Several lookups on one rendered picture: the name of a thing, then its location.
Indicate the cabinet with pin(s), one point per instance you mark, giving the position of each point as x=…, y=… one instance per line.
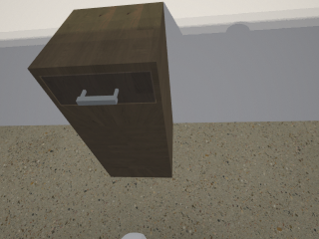
x=128, y=139

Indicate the handle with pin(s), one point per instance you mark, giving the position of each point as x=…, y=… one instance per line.
x=84, y=100

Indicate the drawer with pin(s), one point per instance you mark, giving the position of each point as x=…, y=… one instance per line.
x=134, y=86

